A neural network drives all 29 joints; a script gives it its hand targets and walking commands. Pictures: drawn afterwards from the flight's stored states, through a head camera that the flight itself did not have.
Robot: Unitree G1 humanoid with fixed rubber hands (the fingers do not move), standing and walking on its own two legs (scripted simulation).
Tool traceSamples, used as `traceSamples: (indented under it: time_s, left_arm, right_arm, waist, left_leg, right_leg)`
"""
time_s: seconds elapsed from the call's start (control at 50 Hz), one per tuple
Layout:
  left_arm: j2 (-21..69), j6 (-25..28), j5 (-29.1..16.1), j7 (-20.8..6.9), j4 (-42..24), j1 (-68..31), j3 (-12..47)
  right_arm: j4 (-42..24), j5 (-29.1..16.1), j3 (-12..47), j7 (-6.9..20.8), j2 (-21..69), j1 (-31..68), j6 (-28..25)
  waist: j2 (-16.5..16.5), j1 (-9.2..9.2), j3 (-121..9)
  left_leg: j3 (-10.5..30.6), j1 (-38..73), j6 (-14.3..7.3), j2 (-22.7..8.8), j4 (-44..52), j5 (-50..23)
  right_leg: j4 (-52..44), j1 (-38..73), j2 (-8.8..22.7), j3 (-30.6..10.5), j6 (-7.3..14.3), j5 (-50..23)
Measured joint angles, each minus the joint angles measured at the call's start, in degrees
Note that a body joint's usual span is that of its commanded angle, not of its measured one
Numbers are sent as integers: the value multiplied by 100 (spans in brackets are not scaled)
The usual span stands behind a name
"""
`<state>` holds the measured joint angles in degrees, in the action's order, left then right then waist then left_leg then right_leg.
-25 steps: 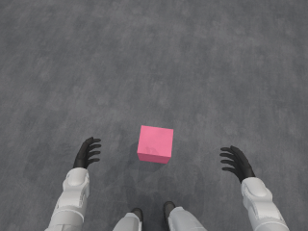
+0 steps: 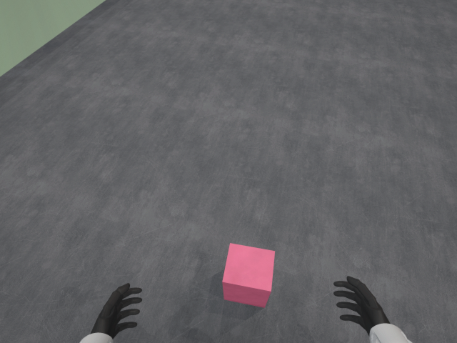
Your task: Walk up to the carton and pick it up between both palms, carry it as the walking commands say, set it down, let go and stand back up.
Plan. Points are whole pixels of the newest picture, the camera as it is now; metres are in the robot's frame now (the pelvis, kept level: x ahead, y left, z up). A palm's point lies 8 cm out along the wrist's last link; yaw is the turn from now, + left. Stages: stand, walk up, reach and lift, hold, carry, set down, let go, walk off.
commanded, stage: let go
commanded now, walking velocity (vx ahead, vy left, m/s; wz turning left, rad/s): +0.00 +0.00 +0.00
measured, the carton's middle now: (248, 276) +0.42 -0.05 -0.65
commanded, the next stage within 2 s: stand in 0.24 s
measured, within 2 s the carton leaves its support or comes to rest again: neither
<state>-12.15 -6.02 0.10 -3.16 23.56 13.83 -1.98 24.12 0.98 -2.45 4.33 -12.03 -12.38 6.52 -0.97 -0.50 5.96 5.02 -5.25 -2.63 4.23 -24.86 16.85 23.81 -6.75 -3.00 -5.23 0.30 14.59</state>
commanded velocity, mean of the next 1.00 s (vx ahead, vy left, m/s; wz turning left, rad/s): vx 0.00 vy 0.00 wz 0.00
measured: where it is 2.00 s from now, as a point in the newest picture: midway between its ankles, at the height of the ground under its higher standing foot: outside the picture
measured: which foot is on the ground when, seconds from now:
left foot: down 0.00-1.00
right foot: down 0.00-1.00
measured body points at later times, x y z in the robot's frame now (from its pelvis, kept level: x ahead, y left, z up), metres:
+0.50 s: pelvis +0.01 -0.01 +0.00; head +0.02 -0.02 +0.45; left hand +0.14 +0.29 -0.09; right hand +0.16 -0.30 -0.10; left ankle -0.04 +0.09 -0.74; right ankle -0.02 -0.12 -0.74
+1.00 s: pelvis +0.00 -0.02 +0.00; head +0.01 -0.03 +0.45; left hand +0.11 +0.29 -0.10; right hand +0.13 -0.32 -0.11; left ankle -0.04 +0.09 -0.74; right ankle -0.02 -0.12 -0.74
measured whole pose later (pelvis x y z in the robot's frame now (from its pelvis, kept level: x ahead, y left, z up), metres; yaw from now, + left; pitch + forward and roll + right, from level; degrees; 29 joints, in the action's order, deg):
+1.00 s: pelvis +0.00 -0.02 +0.00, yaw +1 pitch -1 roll +0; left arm -19.7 0.1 1.3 1.3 52.4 8.7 -1.1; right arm 52.6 1.4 -0.6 -1.9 -21.9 -8.0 -0.2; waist -1.6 -0.1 0.3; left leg 6.0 -5.5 -1.5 3.5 -21.4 15.0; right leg 21.9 -7.6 -3.4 -4.3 1.7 13.5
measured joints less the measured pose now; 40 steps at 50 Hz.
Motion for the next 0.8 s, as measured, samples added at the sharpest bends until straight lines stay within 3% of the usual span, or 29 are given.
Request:
traceSamples:
  time_s: [0.2,0.28,0.4,0.8]
  left_arm:
    - [-102,5,-193,115,154,-39,42]
    - [-280,199,143,313,822,-209,62]
    - [-608,456,203,384,1449,-194,-83]
    - [-653,618,146,452,2487,-437,56]
  right_arm:
    - [-14,-44,78,-189,-112,53,438]
    - [594,55,81,-428,-306,190,-21]
    - [1324,96,-34,-512,-634,250,-440]
    - [2482,53,148,-615,-887,408,-649]
  waist:
    - [-13,-7,-130]
    - [-34,44,-442]
    - [-61,22,-561]
    - [-106,10,-556]
  left_leg:
    - [-55,32,-1,-13,-112,70]
    - [-16,-339,21,3,-355,170]
    - [19,-473,31,11,-360,181]
    - [102,-136,97,-67,146,-33]
  right_leg:
    - [173,-11,-26,-41,9,80]
    - [405,-365,-29,15,17,184]
    - [464,-514,-23,51,54,238]
    - [-52,-162,-52,103,129,22]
